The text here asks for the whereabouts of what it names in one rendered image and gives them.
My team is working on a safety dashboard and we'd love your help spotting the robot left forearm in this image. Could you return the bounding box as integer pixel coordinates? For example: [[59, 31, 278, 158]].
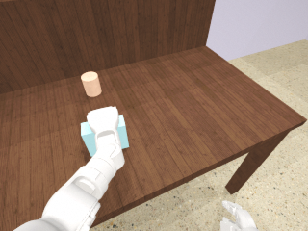
[[41, 127, 125, 217]]

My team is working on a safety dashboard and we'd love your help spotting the robot left upper arm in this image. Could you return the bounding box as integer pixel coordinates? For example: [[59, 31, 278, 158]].
[[13, 183, 101, 231]]

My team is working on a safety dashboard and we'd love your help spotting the right robot hand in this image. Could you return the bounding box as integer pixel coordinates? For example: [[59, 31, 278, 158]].
[[220, 200, 257, 231]]

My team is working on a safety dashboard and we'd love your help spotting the sponge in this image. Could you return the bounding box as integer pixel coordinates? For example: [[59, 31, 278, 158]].
[[81, 115, 129, 157]]

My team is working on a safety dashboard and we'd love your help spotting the table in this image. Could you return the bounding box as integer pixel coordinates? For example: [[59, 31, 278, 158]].
[[0, 0, 308, 231]]

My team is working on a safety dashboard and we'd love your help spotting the left robot hand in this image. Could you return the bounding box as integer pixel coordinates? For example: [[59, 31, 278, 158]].
[[87, 106, 119, 134]]

